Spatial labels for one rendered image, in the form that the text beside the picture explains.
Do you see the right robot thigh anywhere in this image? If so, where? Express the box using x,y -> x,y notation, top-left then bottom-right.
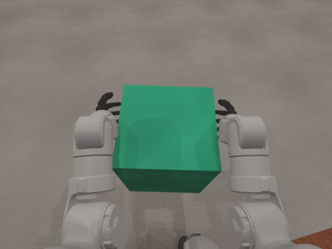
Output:
184,236 -> 219,249

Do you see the robot right shin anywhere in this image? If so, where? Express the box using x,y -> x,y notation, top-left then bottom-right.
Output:
187,232 -> 201,240

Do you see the robot right hand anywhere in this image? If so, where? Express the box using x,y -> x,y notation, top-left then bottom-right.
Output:
215,99 -> 237,131

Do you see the robot right forearm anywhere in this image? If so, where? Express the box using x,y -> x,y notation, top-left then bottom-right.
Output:
218,114 -> 290,234

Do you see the robot left hand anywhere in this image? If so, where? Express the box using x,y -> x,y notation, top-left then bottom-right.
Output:
96,92 -> 121,123

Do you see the robot left upper arm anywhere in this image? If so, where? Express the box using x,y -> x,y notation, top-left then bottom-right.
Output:
44,201 -> 124,249

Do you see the robot right upper arm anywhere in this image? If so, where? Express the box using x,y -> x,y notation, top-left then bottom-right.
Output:
226,201 -> 322,249

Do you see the robot left forearm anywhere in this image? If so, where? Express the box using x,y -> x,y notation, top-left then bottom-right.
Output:
61,110 -> 118,241

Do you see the carton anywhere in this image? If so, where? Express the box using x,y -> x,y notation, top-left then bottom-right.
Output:
113,85 -> 222,193

